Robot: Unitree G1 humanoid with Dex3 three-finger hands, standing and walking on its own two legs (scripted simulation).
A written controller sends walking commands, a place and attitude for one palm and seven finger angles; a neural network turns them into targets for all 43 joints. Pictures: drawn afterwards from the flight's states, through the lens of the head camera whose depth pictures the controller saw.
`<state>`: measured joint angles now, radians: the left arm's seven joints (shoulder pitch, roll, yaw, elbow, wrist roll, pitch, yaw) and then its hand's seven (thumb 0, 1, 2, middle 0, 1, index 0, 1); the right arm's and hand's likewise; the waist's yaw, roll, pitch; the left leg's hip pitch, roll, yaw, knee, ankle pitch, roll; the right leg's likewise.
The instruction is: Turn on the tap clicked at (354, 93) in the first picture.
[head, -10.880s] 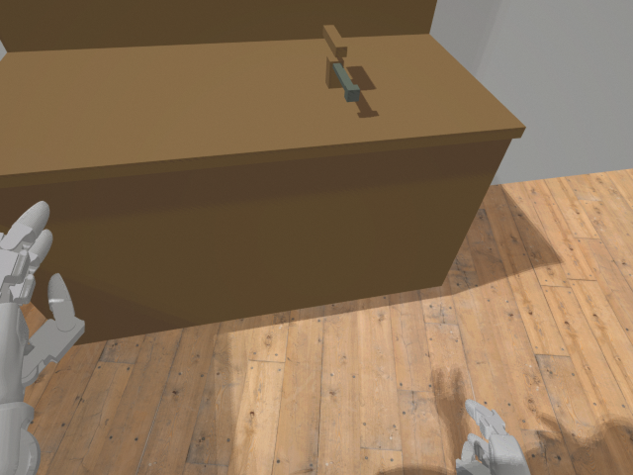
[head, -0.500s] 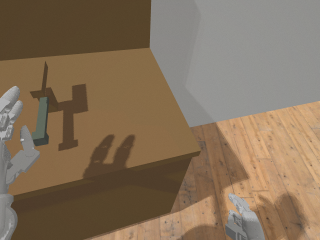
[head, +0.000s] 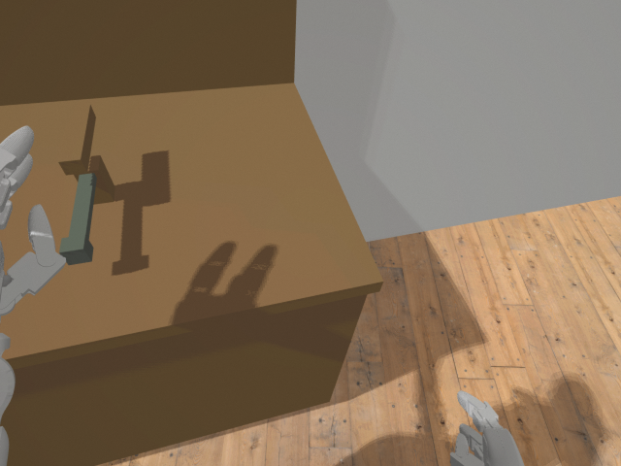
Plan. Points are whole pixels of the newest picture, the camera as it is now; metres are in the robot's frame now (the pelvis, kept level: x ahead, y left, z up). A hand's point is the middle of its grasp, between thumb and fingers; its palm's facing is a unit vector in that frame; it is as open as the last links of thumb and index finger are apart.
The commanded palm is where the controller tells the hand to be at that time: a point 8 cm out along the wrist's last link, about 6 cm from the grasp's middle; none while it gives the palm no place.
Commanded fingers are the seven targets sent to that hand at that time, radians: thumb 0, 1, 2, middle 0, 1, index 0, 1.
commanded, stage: come to a stop and stand still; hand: left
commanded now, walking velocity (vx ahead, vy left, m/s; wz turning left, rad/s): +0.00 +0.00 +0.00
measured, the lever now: (77, 250) +0.33 +0.35 +0.06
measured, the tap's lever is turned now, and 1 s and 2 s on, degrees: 0 0 0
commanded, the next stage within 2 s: look again from close up in 0.74 s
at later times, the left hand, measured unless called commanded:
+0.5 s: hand (73, 275) +0.23 +0.26 +0.17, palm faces +0.41 -0.87 -0.28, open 7.4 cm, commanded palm +0.17 +0.29 +0.18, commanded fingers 0.00 0.90 0.90 -0.20 -0.30 -0.20 -0.30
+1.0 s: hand (54, 280) +0.23 +0.28 +0.16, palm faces +0.40 -0.86 -0.32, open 7.4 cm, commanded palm +0.17 +0.31 +0.18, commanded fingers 0.00 0.90 0.90 -0.20 -0.30 -0.20 -0.30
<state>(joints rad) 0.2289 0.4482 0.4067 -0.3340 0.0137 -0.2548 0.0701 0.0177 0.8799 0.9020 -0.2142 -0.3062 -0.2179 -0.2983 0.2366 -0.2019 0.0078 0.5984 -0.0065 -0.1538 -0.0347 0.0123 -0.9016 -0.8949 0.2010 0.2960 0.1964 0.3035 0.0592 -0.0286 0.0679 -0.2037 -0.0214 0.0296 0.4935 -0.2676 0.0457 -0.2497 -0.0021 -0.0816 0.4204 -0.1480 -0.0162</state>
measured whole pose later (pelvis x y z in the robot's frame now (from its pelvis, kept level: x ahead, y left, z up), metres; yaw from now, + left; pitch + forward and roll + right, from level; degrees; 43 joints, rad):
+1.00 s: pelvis +0.01 +0.03 +0.00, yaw +0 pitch -2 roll -2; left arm 0.39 0.35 0.36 -0.47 -0.04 -0.22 0.11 0.02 0.89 0.90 -0.21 -0.31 -0.21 -0.30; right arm 0.20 -0.17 0.02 0.58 0.01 -0.12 -0.02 0.01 -0.90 -0.89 0.20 0.30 0.20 0.30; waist 0.03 -0.04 0.08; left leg -0.17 -0.05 0.04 0.49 -0.29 0.08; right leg -0.21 -0.03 -0.07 0.41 -0.16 0.02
